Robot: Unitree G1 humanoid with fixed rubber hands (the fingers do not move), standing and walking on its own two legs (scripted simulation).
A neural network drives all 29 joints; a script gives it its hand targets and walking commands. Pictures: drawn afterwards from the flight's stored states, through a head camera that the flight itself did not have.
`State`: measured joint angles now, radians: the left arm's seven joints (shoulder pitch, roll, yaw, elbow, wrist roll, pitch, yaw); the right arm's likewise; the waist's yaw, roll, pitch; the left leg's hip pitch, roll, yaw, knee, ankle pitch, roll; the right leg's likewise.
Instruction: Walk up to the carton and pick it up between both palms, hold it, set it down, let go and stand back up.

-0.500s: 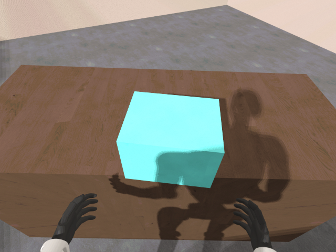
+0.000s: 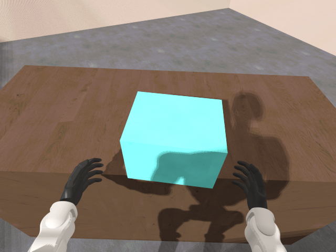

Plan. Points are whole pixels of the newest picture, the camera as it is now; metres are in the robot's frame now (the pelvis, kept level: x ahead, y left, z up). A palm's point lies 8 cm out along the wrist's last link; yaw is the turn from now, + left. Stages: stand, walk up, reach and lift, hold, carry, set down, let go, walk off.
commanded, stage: reach and lift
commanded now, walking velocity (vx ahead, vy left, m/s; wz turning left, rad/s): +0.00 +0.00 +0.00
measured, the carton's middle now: (174, 139) +0.43 +0.01 +0.02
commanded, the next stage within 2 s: none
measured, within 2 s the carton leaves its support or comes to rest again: neither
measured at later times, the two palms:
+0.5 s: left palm (71, 146) +0.33 +0.25 +0.08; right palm (253, 152) +0.34 -0.18 +0.09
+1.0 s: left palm (76, 113) +0.37 +0.24 +0.15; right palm (271, 136) +0.35 -0.21 +0.14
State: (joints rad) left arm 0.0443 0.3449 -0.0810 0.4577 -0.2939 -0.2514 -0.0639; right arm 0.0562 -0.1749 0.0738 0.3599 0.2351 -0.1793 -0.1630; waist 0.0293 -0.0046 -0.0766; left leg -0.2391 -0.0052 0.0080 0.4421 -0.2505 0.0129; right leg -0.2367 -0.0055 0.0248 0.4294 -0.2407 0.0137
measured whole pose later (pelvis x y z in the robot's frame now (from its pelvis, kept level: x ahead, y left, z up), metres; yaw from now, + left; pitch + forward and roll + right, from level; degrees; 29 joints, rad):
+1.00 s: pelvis -0.04 +0.00 +0.01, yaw +1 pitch +5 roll +0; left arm -0.83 0.48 0.00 0.86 -0.34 0.35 -0.09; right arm -0.71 -0.25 -0.11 0.56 0.28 0.52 -0.20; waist -0.05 -0.01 -0.07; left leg -0.30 -0.02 -0.01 0.32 -0.11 0.01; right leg -0.29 -0.02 0.01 0.33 -0.12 0.02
